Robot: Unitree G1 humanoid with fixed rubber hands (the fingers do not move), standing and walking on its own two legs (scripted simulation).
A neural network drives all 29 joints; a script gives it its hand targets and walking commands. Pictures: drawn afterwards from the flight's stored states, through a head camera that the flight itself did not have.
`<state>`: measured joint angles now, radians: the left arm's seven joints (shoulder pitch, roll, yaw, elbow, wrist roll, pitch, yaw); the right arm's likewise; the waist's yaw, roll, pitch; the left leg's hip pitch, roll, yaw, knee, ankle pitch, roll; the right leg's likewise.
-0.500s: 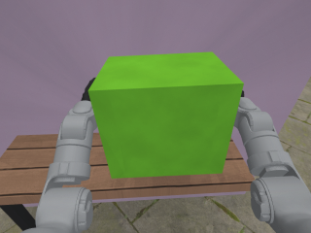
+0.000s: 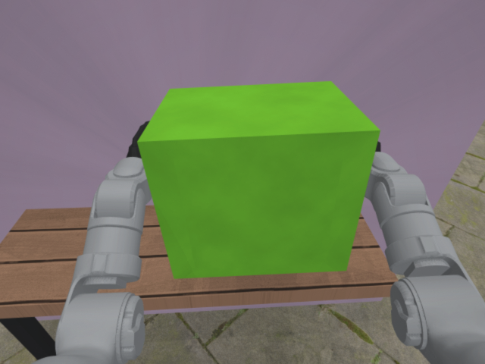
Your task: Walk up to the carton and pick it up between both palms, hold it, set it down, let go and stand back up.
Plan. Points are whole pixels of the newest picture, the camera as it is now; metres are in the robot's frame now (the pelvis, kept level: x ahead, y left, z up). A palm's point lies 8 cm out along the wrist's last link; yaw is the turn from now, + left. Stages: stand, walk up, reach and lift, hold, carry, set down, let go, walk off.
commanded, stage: hold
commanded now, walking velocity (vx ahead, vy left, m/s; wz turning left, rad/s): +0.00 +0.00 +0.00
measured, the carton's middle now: (255, 176) +0.37 +0.00 +0.18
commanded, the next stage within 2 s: set down in 0.18 s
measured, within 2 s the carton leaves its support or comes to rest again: neither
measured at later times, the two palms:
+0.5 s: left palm (137, 158) +0.37 +0.19 +0.22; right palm (367, 154) +0.37 -0.19 +0.22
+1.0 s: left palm (146, 159) +0.44 +0.20 +0.17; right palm (343, 153) +0.44 -0.18 +0.18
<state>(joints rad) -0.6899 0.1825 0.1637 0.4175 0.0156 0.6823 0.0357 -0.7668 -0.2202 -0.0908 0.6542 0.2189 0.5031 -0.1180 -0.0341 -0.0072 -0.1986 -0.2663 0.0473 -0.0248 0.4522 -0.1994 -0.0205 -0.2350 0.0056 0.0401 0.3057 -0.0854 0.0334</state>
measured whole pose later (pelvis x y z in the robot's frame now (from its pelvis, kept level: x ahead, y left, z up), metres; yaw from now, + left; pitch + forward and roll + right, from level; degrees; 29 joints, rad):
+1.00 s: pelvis +0.05 +0.00 +0.00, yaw +0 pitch +1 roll -2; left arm -0.66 0.15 0.26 0.51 0.07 0.36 -0.02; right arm -0.74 -0.16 -0.13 0.71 0.16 0.21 -0.11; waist -0.03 -0.01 -0.09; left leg -0.17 0.05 -0.02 0.41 -0.25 -0.02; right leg -0.14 0.00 0.04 0.27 -0.14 0.04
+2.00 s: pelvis +0.06 +0.00 +0.00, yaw +0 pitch +0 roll -2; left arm -0.75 0.15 0.28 0.75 0.14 0.20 -0.10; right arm -0.63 -0.08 -0.25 0.71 0.01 0.08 -0.11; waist -0.03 -0.04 0.08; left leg -0.14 0.04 -0.02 0.39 -0.25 -0.02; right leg -0.11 0.00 0.04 0.25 -0.15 0.04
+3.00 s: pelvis +0.07 +0.01 +0.00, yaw +1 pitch +12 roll -1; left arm -0.73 0.18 0.16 0.95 -0.01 -0.14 -0.07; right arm -0.51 -0.05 -0.25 0.72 -0.01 -0.18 -0.14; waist -0.03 0.00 -0.08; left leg -0.35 0.03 -0.02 0.39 -0.24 -0.02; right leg -0.32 -0.02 0.03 0.26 -0.14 0.05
